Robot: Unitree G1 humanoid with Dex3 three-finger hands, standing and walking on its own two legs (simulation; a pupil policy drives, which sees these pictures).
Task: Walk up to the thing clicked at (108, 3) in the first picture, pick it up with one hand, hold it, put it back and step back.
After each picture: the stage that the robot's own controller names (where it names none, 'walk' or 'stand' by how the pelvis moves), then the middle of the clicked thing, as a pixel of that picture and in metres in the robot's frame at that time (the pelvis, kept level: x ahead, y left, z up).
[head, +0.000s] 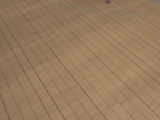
stand; (108, 0) +2.37 -0.41 -0.72
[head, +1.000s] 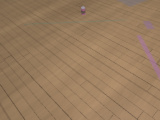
walk; (83, 10) +2.24 +0.10 -0.69
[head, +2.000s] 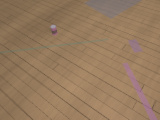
walk; (54, 30) +1.55 +0.43 -0.72
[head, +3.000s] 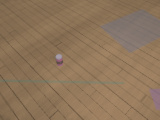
walk; (59, 60) +1.05 +0.30 -0.71
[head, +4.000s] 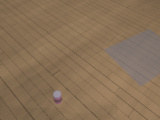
walk; (57, 97) +0.65 +0.19 -0.69
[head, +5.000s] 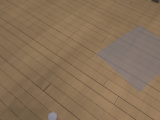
walk; (53, 119) +0.42 +0.17 -0.70
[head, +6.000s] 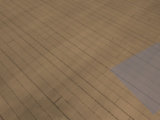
stand; out of the picture +0.37 +0.15 -0.72
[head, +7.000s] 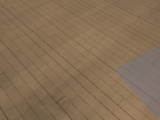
stand; out of the picture +0.36 +0.14 -0.72
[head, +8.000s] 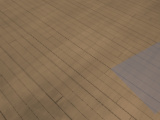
stand; out of the picture +0.37 +0.15 -0.72
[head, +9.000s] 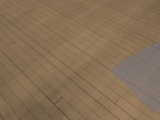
stand; out of the picture +0.37 +0.16 -0.73
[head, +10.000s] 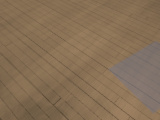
stand; out of the picture +0.36 +0.16 -0.73
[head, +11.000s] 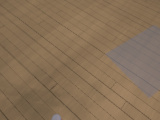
go down; out of the picture +0.37 +0.16 -0.71
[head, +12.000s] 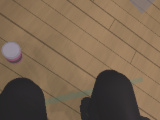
go down; (13, 53) +0.45 +0.21 -0.28
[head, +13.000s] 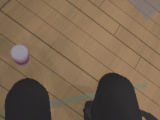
close in; (20, 55) +0.45 +0.20 -0.29
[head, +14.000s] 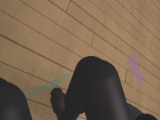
close in; out of the picture +0.43 +0.25 -0.23
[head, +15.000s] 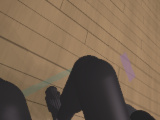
close; out of the picture +0.43 +0.25 -0.23
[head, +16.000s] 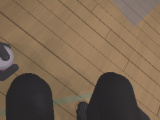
lift; (1, 61) +0.36 +0.25 -0.13
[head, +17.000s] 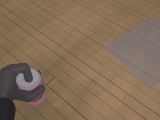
hold; (32, 87) +0.32 +0.17 +0.02
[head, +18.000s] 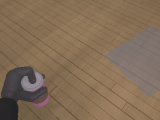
hold; (36, 90) +0.32 +0.16 +0.00
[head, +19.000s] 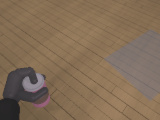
crouch; (37, 90) +0.32 +0.16 +0.00
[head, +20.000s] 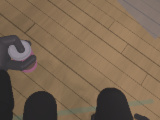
crouch; (24, 57) +0.42 +0.18 -0.09
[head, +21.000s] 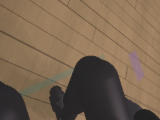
lower; out of the picture +0.43 +0.26 -0.23
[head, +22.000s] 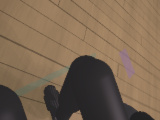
lower; out of the picture +0.44 +0.27 -0.23
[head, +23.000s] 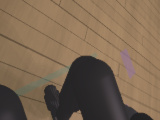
lower; out of the picture +0.44 +0.27 -0.23
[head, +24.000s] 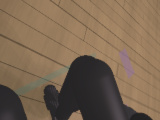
lower; out of the picture +0.44 +0.27 -0.23
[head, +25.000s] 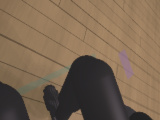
loosen; out of the picture +0.44 +0.26 -0.24
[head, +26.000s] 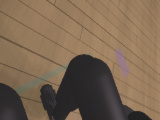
withdraw; out of the picture +0.43 +0.25 -0.24
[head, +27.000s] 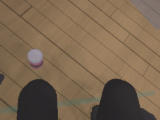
walk; (36, 59) +0.45 +0.19 -0.32
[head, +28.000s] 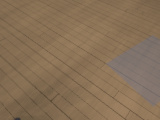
stand; out of the picture +0.37 +0.14 -0.66
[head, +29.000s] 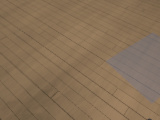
stand; out of the picture +0.39 +0.16 -0.67
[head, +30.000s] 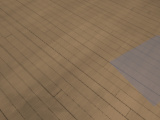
stand; out of the picture +0.38 +0.16 -0.69
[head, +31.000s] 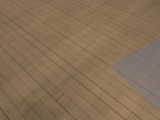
walk; out of the picture +0.38 +0.15 -0.72
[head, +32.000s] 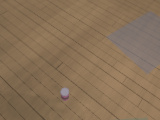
walk; (65, 94) +0.55 +0.10 -0.70
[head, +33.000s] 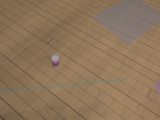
walk; (55, 61) +0.87 +0.23 -0.69
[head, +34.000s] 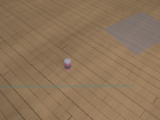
stand; (67, 64) +1.01 +0.14 -0.71
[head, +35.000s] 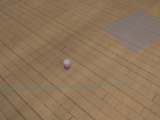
stand; (67, 65) +1.02 +0.16 -0.73
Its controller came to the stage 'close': yes
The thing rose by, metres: 0.71
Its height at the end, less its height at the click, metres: +0.00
